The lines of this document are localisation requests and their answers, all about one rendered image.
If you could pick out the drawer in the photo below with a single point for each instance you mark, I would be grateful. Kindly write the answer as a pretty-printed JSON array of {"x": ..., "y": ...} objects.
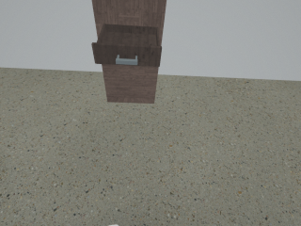
[{"x": 128, "y": 41}]

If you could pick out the cabinet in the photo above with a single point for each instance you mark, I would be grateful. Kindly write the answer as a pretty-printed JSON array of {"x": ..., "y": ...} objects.
[{"x": 130, "y": 83}]

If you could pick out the handle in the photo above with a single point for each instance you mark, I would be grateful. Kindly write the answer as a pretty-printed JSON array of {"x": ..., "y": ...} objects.
[
  {"x": 126, "y": 61},
  {"x": 129, "y": 18}
]

